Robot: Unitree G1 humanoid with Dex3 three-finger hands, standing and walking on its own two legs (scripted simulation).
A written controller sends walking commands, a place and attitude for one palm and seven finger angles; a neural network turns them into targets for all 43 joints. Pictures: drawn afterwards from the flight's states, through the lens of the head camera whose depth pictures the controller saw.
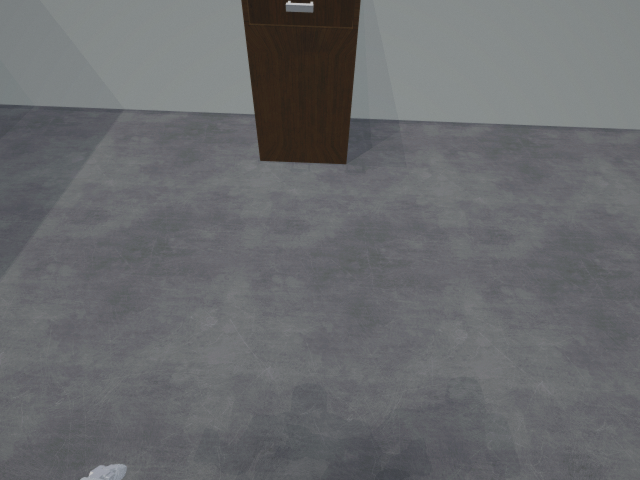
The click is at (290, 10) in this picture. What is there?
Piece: drawer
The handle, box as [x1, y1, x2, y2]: [286, 1, 312, 12]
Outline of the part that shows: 286,3 286,11 312,12 312,2 291,3 290,1 288,1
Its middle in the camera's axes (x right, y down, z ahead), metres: -0.08 -0.87 +1.44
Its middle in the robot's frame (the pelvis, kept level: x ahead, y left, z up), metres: +1.66 +0.16 -0.02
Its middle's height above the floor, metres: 0.75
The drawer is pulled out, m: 0.00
